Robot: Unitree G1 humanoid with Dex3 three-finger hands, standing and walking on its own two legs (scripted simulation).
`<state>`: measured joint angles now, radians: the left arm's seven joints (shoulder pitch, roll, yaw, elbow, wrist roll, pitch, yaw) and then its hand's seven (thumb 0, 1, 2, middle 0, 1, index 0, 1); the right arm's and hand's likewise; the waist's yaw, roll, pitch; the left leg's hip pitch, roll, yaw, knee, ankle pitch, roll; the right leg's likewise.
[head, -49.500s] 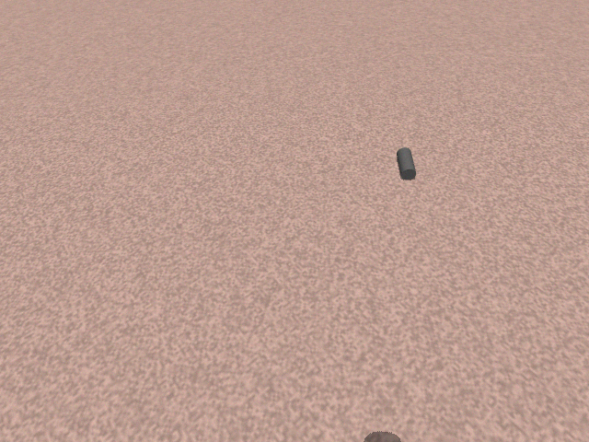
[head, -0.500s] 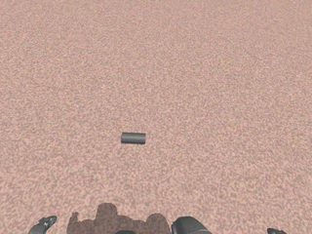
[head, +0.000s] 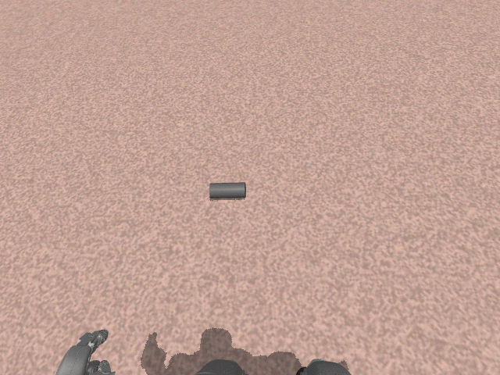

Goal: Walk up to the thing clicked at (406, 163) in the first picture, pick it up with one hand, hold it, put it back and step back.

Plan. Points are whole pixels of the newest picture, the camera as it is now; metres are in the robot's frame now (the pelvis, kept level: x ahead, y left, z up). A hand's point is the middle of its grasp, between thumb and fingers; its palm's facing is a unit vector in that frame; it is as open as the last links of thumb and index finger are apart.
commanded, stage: step back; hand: left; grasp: from above
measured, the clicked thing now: (228, 190) +0.90 +0.19 -0.73
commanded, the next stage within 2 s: stand in 1.60 s
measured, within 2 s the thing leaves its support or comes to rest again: neither
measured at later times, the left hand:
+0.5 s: hand out of the picture -0.12 +0.22 -0.16, palm faces -0.05 -0.92 -0.38, open 7.4 cm
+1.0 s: hand out of the picture -0.14 +0.22 -0.13, palm faces +0.01 -0.92 -0.40, open 7.4 cm
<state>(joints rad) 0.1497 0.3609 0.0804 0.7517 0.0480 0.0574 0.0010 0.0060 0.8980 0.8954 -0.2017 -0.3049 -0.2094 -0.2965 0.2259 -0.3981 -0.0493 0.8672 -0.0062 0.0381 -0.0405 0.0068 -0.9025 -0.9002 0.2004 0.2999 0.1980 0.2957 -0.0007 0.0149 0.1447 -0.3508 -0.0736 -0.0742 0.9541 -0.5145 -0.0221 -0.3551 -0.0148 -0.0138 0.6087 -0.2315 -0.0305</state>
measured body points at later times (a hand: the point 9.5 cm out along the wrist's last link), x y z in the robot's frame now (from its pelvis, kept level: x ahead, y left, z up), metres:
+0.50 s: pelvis -0.18 -0.05 -0.01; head -0.14 -0.05 +0.43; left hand -0.12 +0.27 -0.13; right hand -0.04 -0.38 -0.11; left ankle -0.06 +0.10 -0.72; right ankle -0.22 -0.18 -0.73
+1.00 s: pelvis -0.21 -0.06 +0.00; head -0.20 -0.06 +0.45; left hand -0.14 +0.27 -0.11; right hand -0.17 -0.37 -0.12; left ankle -0.22 +0.07 -0.73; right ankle -0.19 -0.18 -0.72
